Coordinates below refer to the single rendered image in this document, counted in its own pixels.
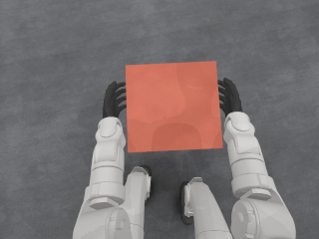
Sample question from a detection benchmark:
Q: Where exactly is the robot left foot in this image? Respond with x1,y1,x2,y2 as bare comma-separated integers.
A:
141,165,152,206

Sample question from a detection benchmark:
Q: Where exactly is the left robot hand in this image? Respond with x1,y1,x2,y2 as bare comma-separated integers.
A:
103,81,127,119

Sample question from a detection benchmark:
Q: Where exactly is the carton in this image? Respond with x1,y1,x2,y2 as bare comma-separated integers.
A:
126,61,223,153

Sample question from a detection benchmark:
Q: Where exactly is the left robot forearm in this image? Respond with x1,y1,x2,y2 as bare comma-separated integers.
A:
72,117,126,239

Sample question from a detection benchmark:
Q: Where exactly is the right robot hand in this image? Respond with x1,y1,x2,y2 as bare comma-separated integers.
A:
217,78,243,117

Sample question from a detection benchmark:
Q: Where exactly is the robot right thigh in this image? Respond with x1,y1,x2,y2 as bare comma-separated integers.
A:
184,182,233,239

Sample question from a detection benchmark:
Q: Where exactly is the right robot upper arm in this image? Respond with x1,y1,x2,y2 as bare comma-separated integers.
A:
230,197,296,239

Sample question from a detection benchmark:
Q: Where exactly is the right robot forearm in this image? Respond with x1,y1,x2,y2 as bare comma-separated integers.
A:
223,112,296,235

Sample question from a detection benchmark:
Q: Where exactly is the left robot upper arm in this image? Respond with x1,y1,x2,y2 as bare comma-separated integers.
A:
73,206,133,239

